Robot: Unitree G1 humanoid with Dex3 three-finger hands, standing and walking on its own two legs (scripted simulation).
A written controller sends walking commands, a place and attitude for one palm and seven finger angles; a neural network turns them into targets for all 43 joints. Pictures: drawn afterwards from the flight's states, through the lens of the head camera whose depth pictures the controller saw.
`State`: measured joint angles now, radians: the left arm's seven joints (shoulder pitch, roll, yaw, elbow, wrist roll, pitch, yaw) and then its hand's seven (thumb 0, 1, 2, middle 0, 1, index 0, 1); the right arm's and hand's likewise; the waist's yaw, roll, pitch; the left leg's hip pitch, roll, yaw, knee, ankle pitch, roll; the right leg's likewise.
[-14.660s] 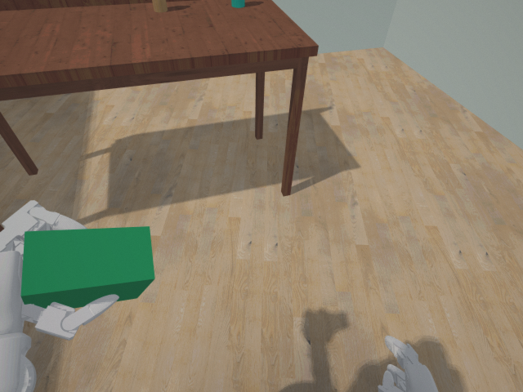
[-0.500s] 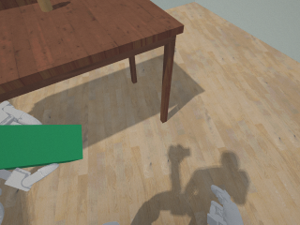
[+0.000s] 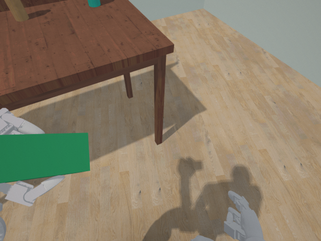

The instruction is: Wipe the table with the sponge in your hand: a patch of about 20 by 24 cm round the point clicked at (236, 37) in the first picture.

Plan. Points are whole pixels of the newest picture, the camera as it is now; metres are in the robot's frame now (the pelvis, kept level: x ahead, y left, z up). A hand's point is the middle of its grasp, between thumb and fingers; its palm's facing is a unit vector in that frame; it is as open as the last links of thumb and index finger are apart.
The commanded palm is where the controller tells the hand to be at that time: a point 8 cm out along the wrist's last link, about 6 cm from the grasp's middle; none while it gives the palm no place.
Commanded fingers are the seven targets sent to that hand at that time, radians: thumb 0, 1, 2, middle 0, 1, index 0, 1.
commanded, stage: take the last steps up to it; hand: left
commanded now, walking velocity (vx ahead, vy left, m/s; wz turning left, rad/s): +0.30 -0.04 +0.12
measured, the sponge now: (57, 157) +0.23 +0.20 +0.16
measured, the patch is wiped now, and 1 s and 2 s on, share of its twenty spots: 0.00 0.00 0.00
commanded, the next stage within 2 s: come to a stop and stand still in 1.84 s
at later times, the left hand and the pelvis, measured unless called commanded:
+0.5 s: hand (97, 110) +0.33 +0.15 +0.18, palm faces +0.44 -0.80 -0.41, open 10.3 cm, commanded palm +0.25 +0.20 +0.18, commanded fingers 0.00 0.10 1.30 -1.20 -1.60 -1.20 -1.60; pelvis +0.11 -0.09 -0.01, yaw +4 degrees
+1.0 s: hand (135, 84) +0.41 +0.09 +0.18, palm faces +0.47 -0.76 -0.45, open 10.3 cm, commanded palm +0.35 +0.13 +0.18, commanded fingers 0.00 0.10 1.30 -1.20 -1.60 -1.20 -1.60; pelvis +0.22 -0.16 +0.01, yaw +7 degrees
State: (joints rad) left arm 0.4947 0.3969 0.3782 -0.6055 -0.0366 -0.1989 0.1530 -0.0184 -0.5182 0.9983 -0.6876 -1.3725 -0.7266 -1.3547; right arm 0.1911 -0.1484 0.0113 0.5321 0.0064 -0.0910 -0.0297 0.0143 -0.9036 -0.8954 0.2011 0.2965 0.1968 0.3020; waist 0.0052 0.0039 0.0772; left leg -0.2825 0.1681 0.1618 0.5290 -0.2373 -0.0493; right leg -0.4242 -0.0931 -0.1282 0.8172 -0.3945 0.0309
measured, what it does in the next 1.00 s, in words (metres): walks ahead: right foot, then left foot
